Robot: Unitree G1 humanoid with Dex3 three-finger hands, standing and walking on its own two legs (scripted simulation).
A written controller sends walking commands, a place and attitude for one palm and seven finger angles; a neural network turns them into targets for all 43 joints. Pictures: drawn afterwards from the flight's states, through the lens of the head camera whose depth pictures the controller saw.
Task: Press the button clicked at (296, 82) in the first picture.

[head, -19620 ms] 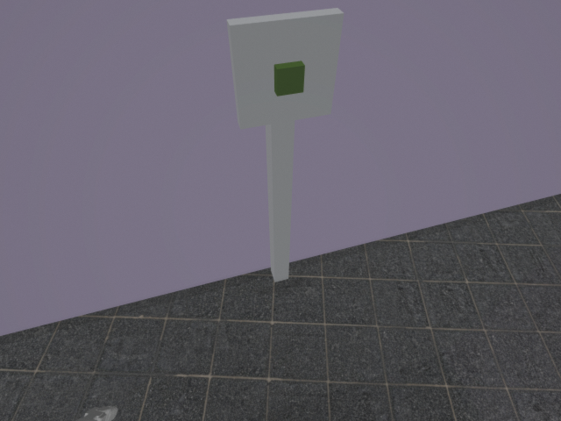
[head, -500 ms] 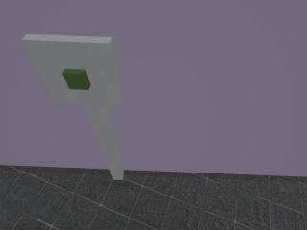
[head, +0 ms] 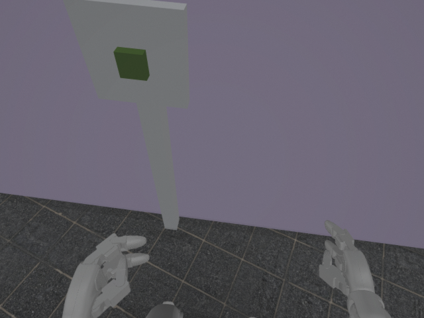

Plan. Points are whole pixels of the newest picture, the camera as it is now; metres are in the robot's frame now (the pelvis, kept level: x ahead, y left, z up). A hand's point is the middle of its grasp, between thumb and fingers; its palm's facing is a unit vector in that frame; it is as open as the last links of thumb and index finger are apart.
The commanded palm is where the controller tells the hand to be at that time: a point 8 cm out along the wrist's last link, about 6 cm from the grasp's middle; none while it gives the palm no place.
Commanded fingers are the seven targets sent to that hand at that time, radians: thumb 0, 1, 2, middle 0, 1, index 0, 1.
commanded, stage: raise the hand and make a fist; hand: left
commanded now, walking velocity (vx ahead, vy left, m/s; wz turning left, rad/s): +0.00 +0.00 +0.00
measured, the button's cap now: (133, 63) +0.55 +0.23 +0.18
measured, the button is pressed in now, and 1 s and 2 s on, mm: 0 0 0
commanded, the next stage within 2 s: aim a knuckle at the button in 1.52 s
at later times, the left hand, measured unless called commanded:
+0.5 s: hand (93, 231) +0.22 +0.21 +0.10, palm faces +0.06 -0.99 -0.09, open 3.1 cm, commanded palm +0.19 +0.25 +0.11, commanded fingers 0.00 0.90 0.90 -1.30 -1.50 -1.30 -1.50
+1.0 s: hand (74, 199) +0.24 +0.23 +0.15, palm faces -0.01 -1.00 -0.07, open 3.1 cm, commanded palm +0.22 +0.28 +0.17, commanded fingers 0.00 0.90 0.90 -1.30 -1.50 -1.30 -1.50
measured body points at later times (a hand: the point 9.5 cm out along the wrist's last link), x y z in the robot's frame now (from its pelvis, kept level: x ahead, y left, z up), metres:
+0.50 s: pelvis +0.01 +0.02 +0.02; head +0.03 +0.02 +0.47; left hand +0.21 +0.26 +0.11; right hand +0.14 -0.23 -0.07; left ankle +0.04 +0.14 -0.68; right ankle +0.01 -0.10 -0.68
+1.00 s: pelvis +0.03 +0.03 +0.04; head +0.02 +0.02 +0.49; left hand +0.24 +0.28 +0.15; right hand +0.23 -0.18 -0.02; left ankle +0.04 +0.14 -0.68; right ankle +0.01 -0.10 -0.68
